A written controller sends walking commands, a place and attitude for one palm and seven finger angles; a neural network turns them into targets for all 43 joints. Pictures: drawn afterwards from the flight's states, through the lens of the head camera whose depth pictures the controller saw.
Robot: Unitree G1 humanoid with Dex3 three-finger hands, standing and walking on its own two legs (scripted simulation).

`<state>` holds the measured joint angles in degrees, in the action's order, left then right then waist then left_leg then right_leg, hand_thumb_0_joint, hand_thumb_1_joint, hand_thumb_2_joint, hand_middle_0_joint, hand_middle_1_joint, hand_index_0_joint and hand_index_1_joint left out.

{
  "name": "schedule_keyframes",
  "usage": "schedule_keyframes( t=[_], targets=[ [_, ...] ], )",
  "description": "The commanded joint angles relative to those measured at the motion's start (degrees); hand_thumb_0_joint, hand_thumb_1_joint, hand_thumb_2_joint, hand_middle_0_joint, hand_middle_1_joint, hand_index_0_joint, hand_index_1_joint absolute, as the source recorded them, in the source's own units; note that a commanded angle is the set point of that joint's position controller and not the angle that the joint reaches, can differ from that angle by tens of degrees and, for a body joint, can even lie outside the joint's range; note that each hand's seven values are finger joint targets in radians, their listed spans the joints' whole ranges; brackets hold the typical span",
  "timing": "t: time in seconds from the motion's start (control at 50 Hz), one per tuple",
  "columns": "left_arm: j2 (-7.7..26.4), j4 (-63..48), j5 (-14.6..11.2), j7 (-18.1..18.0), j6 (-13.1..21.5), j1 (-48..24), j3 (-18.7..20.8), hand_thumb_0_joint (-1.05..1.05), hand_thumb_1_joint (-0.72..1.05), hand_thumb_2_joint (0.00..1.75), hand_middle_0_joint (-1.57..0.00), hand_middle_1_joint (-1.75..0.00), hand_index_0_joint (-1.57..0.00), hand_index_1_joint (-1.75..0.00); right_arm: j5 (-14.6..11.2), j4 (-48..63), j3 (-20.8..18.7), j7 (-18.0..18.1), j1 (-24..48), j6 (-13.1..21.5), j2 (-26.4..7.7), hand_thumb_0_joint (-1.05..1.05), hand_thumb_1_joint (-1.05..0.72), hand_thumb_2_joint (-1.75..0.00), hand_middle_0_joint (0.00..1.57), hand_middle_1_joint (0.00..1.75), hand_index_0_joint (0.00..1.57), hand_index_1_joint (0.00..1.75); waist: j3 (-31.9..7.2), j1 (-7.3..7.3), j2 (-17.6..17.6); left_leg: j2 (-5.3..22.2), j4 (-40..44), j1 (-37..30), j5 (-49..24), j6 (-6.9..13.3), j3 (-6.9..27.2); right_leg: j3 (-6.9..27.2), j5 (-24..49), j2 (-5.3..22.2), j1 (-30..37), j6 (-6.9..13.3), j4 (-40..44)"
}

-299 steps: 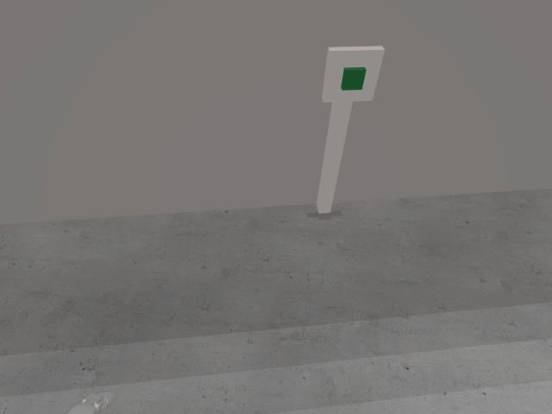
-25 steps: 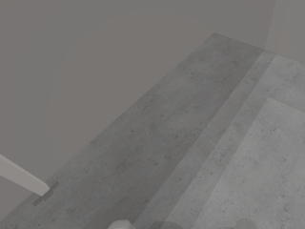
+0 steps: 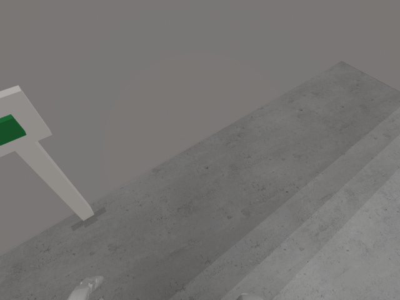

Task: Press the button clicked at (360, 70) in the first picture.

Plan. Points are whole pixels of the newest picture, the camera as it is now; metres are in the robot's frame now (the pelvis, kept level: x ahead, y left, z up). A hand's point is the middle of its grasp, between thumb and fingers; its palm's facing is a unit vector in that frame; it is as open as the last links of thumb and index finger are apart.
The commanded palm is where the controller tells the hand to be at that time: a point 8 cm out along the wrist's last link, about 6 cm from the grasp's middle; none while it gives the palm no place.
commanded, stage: turn to face it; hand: left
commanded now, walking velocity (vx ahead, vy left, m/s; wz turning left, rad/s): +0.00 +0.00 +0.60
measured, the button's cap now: (5, 129) +0.54 +0.57 -0.05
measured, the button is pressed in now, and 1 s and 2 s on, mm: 0 0 0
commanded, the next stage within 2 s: take the last steps up to it in 1.02 s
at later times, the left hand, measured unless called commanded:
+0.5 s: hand out of the picture -0.02 +0.19 -0.16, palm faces +0.33 -0.91 -0.26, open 7.4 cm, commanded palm none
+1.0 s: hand out of the picture -0.05 +0.21 -0.16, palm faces +0.49 -0.83 -0.26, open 7.4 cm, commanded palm none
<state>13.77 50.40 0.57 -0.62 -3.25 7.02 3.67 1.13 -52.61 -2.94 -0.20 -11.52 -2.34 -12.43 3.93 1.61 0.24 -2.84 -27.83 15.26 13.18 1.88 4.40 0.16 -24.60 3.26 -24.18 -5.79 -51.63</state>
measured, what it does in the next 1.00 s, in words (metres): steps on the spot, turning left: right foot, then left foot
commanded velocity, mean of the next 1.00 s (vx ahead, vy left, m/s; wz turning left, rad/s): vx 0.00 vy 0.00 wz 0.44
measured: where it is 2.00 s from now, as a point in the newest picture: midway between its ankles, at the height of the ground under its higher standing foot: outside the picture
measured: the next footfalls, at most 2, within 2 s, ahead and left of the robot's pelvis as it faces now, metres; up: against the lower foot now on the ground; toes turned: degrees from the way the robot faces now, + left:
right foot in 0.10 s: +0.04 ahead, -0.14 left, +0.00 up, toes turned +2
left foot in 0.56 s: -0.01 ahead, +0.12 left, +0.00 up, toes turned +27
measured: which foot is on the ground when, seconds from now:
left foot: down 0.00-0.10, up 0.12-0.54, down 0.56-1.00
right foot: up 0.00-0.08, down 0.10-0.56, up 0.58-1.00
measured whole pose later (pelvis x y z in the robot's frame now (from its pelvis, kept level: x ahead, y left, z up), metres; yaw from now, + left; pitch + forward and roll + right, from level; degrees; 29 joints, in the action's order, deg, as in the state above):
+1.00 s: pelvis -0.03 -0.01 +0.00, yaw +29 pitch +0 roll +0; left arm 11.9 52.8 0.6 -0.7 -2.9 10.6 2.7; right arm 1.2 -53.9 -1.8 0.1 -11.3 -2.5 -10.9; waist 2.9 1.1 1.3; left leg -2.0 -28.0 16.2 11.9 1.7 0.9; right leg -2.2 -23.7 2.6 -18.6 -3.8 -42.9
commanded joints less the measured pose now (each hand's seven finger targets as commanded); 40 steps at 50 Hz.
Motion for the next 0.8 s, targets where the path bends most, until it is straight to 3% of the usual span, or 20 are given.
schedule_keyframes(
  t=[0.0,0.04,0.06,0.08,0.1,0.12,0.14,0.16,0.2,0.32,0.44,0.5,0.52,0.54,0.56,0.58,0.6,0.64,0.66,0.78],
  targets=[
    [4.5,-5.1,-0.5,-0.8,2.3,1.5,1.1,0.00,0.90,0.90,-0.20,-0.30,-0.20,-0.30,0.3,3.8,-4.1,0.7,-0.1,1.0,-12.6,0.00,-0.90,-0.90,0.20,0.30,0.20,0.30,-7.5,-0.52,9.4,13.4,3.1,-5.2,-28.4,7.3,17.6,-0.9,1.3,-2.4,5.1,0.8,13.0],
    [5.4,-4.2,-0.6,-1.0,3.0,5.9,1.5,0.00,0.90,0.90,-0.20,-0.30,-0.20,-0.30,-0.2,4.4,-4.2,0.5,1.0,0.9,-11.7,0.00,-0.90,-0.90,0.20,0.30,0.20,0.30,-9.6,-2.88,7.4,10.5,-0.9,0.7,-21.8,4.2,16.7,-1.1,12.0,-1.8,16.0,1.2,26.4],
    [8.5,-3.9,-0.1,-1.3,3.7,7.7,2.1,0.00,0.90,0.90,-0.20,-0.30,-0.20,-0.30,-0.7,4.6,-3.8,0.2,0.0,1.0,-9.1,0.00,-0.90,-0.90,0.20,0.30,0.20,0.30,-11.1,-3.63,-0.1,6.6,-6.5,9.0,-9.6,0.5,13.2,4.8,15.4,5.4,26.1,3.0,33.2],
    [14.2,-4.1,0.8,-1.8,4.0,8.1,3.1,0.00,0.90,0.90,-0.20,-0.30,-0.20,-0.30,-0.9,6.0,-3.2,0.1,-1.3,1.1,-4.9,0.00,-0.90,-0.90,0.20,0.30,0.20,0.30,-11.0,-3.96,-18.3,-2.0,-20.5,20.7,17.6,-4.6,1.0,20.8,23.2,22.2,31.8,9.4,35.4],
    [14.5,-4.7,0.4,-1.8,3.5,7.9,2.9,0.00,0.90,0.90,-0.20,-0.30,-0.20,-0.30,-0.3,6.2,-4.0,0.3,-0.2,0.7,-8.2,0.00,-0.90,-0.90,0.20,0.30,0.20,0.30,-9.9,-4.04,-14.0,0.1,-32.1,18.9,22.6,-4.8,1.2,21.3,27.9,27.6,22.6,14.4,34.9],
    [11.5,-5.3,0.4,-1.9,3.5,4.6,2.3,0.00,0.90,0.90,-0.20,-0.30,-0.20,-0.30,0.0,5.4,-4.2,-0.1,-0.2,0.1,-8.3,0.00,-0.90,-0.90,0.20,0.30,0.20,0.30,-7.0,-2.28,-9.0,1.8,-38.2,18.3,18.5,-4.6,2.2,15.2,24.0,23.5,17.9,14.7,35.0],
    [10.2,-5.7,0.3,-1.8,3.6,1.4,2.0,0.00,0.90,0.90,-0.20,-0.30,-0.20,-0.30,0.1,4.0,-4.2,-0.4,-1.0,-0.6,-7.7,0.00,-0.90,-0.90,0.20,0.30,0.20,0.30,-4.9,-0.93,-10.6,3.1,-41.0,18.4,15.8,-4.9,1.4,12.4,19.9,20.4,15.2,13.2,35.5],
    [8.6,-6.1,0.2,-1.6,3.4,-0.4,1.3,0.00,0.90,0.90,-0.20,-0.30,-0.20,-0.30,0.2,2.9,-4.1,-0.8,-1.1,-0.9,-7.7,0.00,-0.90,-0.90,0.20,0.30,0.20,0.30,-2.0,-0.06,-9.0,3.7,-43.5,18.4,11.7,-5.4,-0.2,7.9,18.6,17.0,13.1,11.9,35.1],
    [6.9,-5.9,0.3,-1.3,3.7,-0.4,0.7,0.00,0.90,0.90,-0.20,-0.30,-0.20,-0.30,0.2,2.0,-3.9,-1.5,-2.3,-1.1,-6.8,0.00,-0.90,-0.90,0.20,0.30,0.20,0.30,-0.7,0.53,-9.4,4.2,-43.8,18.5,7.5,-6.2,-2.1,1.5,22.2,14.2,13.0,10.4,34.3],
    [8.7,-3.7,0.8,-1.4,3.6,5.9,1.3,0.00,0.90,0.90,-0.20,-0.30,-0.20,-0.30,0.0,3.1,-3.1,-1.7,2.8,-1.5,-6.1,0.00,-0.90,-0.90,0.20,0.30,0.20,0.30,-0.4,-2.57,-11.0,5.7,-34.0,17.1,9.2,-7.4,-5.8,-2.7,25.3,16.2,17.0,11.8,33.6],
    [11.2,-2.2,1.2,-1.2,3.0,8.8,2.3,0.00,0.90,0.90,-0.20,-0.30,-0.20,-0.30,-0.5,4.4,-1.8,-1.6,5.7,-0.2,-5.0,0.00,-0.90,-0.90,0.20,0.30,0.20,0.30,-4.1,-4.36,-13.8,4.9,-17.0,9.2,12.3,-5.8,-10.1,-5.1,35.6,18.4,19.9,12.5,27.7],
    [11.1,-1.4,0.7,-1.0,2.7,7.8,2.5,0.00,0.90,0.90,-0.20,-0.30,-0.20,-0.30,-0.4,3.5,-2.0,-1.3,0.5,0.7,-6.5,0.00,-0.90,-0.90,0.20,0.30,0.20,0.30,-7.4,-1.41,-9.7,4.2,-1.2,-1.6,1.6,-4.5,-10.8,-9.3,34.2,17.0,17.8,8.7,18.6],
    [9.7,-1.8,0.2,-0.8,2.3,8.3,2.3,0.00,0.90,0.90,-0.20,-0.30,-0.20,-0.30,-0.3,2.5,-2.9,-1.2,-3.2,1.3,-9.9,0.00,-0.90,-0.90,0.20,0.30,0.20,0.30,-10.4,0.82,-1.1,7.4,5.0,-12.2,-8.4,-2.9,-6.1,-11.1,26.9,14.6,10.1,5.6,8.8],
    [5.5,-4.2,-0.3,-0.3,2.2,7.6,1.4,0.00,0.90,0.90,-0.20,-0.30,-0.20,-0.30,0.0,2.3,-4.5,-0.8,-6.6,1.9,-16.9,0.00,-0.90,-0.90,0.20,0.30,0.20,0.30,-11.4,2.83,18.6,24.0,6.4,-21.1,-32.2,4.3,15.7,-11.9,-7.8,5.7,-7.9,0.6,-4.5],
    [5.1,-5.3,0.3,-0.7,1.6,3.9,0.6,0.00,0.90,0.90,-0.20,-0.30,-0.20,-0.30,-0.5,0.9,-4.7,-0.2,-10.1,1.4,-18.5,0.00,-0.90,-0.90,0.20,0.30,0.20,0.30,-12.4,4.20,15.8,28.1,5.8,-18.5,-43.2,9.4,17.0,-5.1,-15.3,4.3,-8.9,1.0,-11.3],
    [5.8,-4.8,0.5,-0.8,1.2,3.8,0.9,0.00,0.90,0.90,-0.20,-0.30,-0.20,-0.30,-0.2,1.0,-4.0,0.1,-8.0,1.3,-16.7,0.00,-0.90,-0.90,0.20,0.30,0.20,0.30,-10.6,2.84,11.1,26.5,6.6,-15.0,-34.3,9.7,12.5,-3.0,-11.9,5.6,-8.2,1.7,-14.3],
    [5.2,-3.7,0.5,-0.8,1.1,3.6,1.0,0.00,0.90,0.90,-0.20,-0.30,-0.20,-0.30,-0.1,2.0,-3.6,0.6,-4.8,1.5,-14.9,0.00,-0.90,-0.90,0.20,0.30,0.20,0.30,-9.4,2.10,13.9,23.1,7.2,-12.5,-28.8,8.7,11.4,-2.1,-8.3,5.6,-9.2,1.4,-15.5],
    [6.0,-1.7,0.5,-0.2,1.1,3.9,1.4,0.00,0.90,0.90,-0.20,-0.30,-0.20,-0.30,0.0,3.5,-2.3,1.0,1.2,1.5,-11.7,0.00,-0.90,-0.90,0.20,0.30,0.20,0.30,-4.0,-0.07,11.1,18.2,8.8,-5.6,-22.2,6.6,6.8,-1.1,-0.7,5.0,-7.2,1.3,-16.2],
    [5.9,-0.9,0.6,0.0,1.1,5.9,1.4,0.00,0.90,0.90,-0.20,-0.30,-0.20,-0.30,0.0,3.7,-1.9,1.0,2.0,1.8,-11.0,0.00,-0.90,-0.90,0.20,0.30,0.20,0.30,-4.4,-0.98,9.8,16.6,8.9,-6.1,-22.8,6.0,5.3,-1.5,1.2,4.3,-6.6,1.2,-15.8],
    [4.7,-0.4,0.4,-0.3,0.7,6.2,0.9,0.00,0.90,0.90,-0.20,-0.30,-0.20,-0.30,-0.1,3.2,-2.0,1.1,0.2,1.8,-10.6,0.00,-0.90,-0.90,0.20,0.30,0.20,0.30,-4.7,-0.52,6.8,16.4,10.8,-6.3,-15.5,7.5,7.2,-1.8,1.8,2.6,-4.0,0.7,-7.6]
  ],
)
